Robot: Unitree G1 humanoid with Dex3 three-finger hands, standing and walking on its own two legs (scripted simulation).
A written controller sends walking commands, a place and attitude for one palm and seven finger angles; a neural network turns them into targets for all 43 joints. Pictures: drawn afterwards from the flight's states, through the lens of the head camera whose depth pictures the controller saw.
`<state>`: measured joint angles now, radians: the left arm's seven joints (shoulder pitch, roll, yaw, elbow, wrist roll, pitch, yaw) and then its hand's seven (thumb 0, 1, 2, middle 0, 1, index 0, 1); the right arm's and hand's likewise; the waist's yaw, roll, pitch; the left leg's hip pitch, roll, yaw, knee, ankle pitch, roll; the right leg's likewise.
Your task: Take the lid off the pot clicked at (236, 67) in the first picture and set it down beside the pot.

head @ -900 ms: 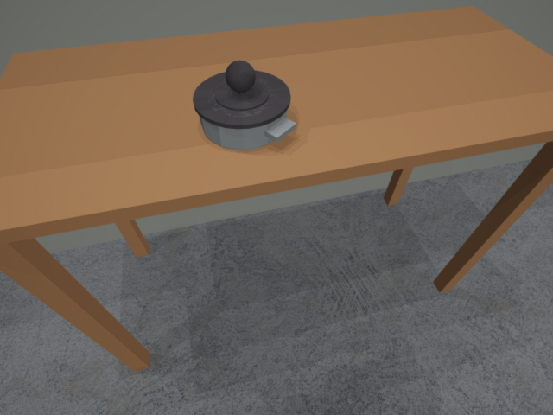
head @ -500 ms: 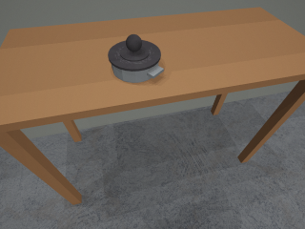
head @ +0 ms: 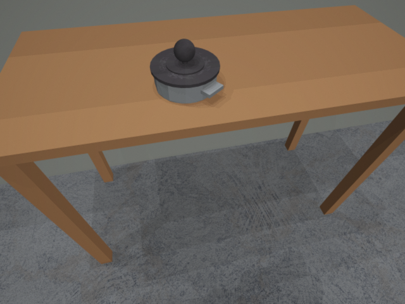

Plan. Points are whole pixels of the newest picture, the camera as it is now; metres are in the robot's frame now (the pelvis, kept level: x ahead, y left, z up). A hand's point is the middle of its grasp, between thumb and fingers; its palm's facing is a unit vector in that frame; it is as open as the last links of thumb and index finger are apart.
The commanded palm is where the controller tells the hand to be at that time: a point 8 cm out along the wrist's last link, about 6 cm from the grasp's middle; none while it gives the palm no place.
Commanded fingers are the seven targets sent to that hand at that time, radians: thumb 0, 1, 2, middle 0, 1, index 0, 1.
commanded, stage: turn to face it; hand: left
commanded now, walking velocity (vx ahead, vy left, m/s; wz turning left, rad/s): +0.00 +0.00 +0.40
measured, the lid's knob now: (184, 50) +0.62 +0.08 +0.17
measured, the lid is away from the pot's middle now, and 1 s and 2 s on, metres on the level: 0.00 0.00 0.00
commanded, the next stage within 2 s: take the last steps up to it in 0.38 s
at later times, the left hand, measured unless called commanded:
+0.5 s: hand out of the picture +0.06 +0.20 -0.15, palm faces +0.18 -0.94 -0.30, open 7.4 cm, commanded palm none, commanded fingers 0.00 0.90 0.90 -0.20 -0.30 -0.20 -0.30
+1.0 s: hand out of the picture -0.01 +0.13 -0.18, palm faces +0.25 -0.96 -0.13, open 7.4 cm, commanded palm none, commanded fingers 0.00 0.90 0.90 -0.20 -0.30 -0.20 -0.30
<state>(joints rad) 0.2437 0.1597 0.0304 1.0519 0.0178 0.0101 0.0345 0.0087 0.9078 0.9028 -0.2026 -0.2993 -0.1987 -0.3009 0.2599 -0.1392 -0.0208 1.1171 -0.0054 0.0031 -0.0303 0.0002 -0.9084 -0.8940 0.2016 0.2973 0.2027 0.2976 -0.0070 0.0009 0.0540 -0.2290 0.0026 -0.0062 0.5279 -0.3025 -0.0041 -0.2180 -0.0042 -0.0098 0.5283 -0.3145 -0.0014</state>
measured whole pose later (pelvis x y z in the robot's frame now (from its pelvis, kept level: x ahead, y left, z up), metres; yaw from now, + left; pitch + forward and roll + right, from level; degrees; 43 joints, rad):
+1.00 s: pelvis +0.06 -0.03 +0.00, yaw +11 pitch +1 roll +0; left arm 0.36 0.20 0.07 1.04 0.03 0.04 -0.02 0.01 0.91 0.90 -0.20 -0.30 -0.20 -0.30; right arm 0.25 -0.12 -0.02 1.03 -0.02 -0.06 -0.05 0.00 -0.92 -0.89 0.20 0.30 0.21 0.30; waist 0.02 -0.09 0.05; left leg -0.19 0.05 0.10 0.49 -0.33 -0.01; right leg -0.49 -0.03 0.00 1.16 -0.39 -0.01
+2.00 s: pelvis +0.12 +0.00 +0.00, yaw +9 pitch +0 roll -1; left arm 0.36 0.18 0.00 0.96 0.02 0.03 0.03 0.01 0.91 0.90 -0.20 -0.30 -0.20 -0.30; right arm 0.24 -0.17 -0.02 0.89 0.00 0.01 -0.01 -0.01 -0.93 -0.89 0.20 0.30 0.21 0.30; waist 0.01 0.03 0.02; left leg -0.28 -0.07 0.13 0.51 -0.24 0.12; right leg -0.26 -0.01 0.01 0.55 -0.29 -0.01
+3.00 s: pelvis +0.18 -0.01 +0.01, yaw +10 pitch +0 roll +0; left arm 0.32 0.12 -0.02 1.11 0.01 -0.01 0.05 0.01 0.91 0.90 -0.20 -0.30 -0.20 -0.30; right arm 0.30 -0.13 0.01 1.11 0.00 -0.02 -0.04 0.01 -0.92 -0.89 0.20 0.30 0.20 0.30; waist 0.00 -0.01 0.03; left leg -0.16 -0.05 0.10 0.42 -0.26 0.08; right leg -0.13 0.02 -0.01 0.43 -0.30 -0.02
